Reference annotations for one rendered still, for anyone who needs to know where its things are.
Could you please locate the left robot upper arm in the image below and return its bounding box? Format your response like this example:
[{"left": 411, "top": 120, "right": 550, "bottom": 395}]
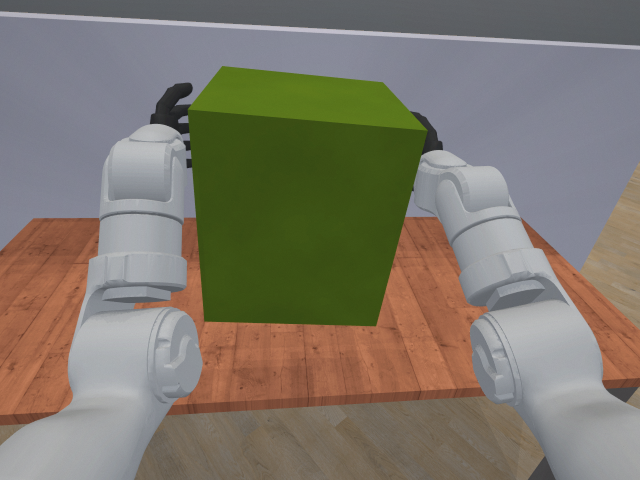
[{"left": 0, "top": 307, "right": 203, "bottom": 480}]

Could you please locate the robot left hand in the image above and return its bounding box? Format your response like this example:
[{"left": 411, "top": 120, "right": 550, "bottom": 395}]
[{"left": 150, "top": 83, "right": 193, "bottom": 168}]

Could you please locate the robot right hand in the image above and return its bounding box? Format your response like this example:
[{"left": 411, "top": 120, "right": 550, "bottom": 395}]
[{"left": 410, "top": 111, "right": 443, "bottom": 191}]

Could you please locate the carton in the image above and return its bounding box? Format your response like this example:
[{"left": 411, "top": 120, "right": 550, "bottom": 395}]
[{"left": 188, "top": 66, "right": 428, "bottom": 326}]

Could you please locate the table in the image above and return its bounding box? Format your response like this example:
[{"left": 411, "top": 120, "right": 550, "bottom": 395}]
[{"left": 0, "top": 217, "right": 640, "bottom": 480}]

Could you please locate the right robot forearm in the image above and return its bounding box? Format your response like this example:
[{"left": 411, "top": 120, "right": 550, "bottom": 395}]
[{"left": 414, "top": 150, "right": 603, "bottom": 378}]

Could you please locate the right robot upper arm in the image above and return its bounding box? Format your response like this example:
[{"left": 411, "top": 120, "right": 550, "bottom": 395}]
[{"left": 470, "top": 298, "right": 640, "bottom": 480}]

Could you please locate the left robot forearm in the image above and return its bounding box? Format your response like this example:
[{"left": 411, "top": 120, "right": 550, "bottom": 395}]
[{"left": 68, "top": 124, "right": 188, "bottom": 390}]

